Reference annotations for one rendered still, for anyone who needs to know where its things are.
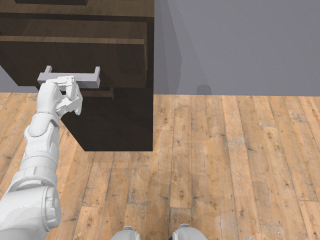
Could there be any robot left forearm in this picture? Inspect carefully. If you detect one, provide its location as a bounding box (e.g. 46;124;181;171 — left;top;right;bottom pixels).
0;113;61;204

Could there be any robot left hand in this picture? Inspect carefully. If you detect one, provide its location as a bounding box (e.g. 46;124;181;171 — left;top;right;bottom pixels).
36;75;83;121

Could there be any robot shin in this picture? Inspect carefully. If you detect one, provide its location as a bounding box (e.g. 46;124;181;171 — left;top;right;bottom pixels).
177;224;189;230
123;226;133;230

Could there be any robot left upper arm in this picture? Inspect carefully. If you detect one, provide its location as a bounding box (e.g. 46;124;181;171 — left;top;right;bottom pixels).
0;185;62;240

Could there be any robot right shin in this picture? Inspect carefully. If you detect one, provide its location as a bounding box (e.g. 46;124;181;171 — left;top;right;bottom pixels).
177;224;189;230

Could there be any robot left shin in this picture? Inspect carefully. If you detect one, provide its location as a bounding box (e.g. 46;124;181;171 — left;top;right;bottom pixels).
123;226;133;230

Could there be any cabinet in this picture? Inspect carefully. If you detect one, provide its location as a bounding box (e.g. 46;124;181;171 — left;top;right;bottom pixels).
0;0;155;152

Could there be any drawer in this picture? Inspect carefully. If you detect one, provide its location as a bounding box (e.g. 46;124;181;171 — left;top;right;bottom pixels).
0;19;147;88

